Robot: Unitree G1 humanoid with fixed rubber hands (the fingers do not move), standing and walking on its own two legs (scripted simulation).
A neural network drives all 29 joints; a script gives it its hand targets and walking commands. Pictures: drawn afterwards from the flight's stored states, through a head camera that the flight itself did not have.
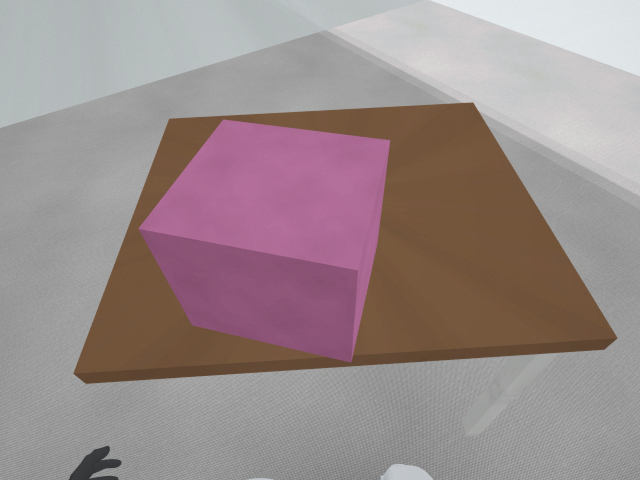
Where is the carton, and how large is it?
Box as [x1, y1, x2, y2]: [138, 119, 389, 362]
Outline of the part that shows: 223,119 138,228 193,325 350,362 377,242 389,140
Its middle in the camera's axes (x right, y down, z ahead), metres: -0.06 -0.01 +0.60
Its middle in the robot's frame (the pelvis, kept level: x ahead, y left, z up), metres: +0.46 +0.06 +0.03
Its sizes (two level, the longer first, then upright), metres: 0.267 0.246 0.232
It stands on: a table, 0.64 m high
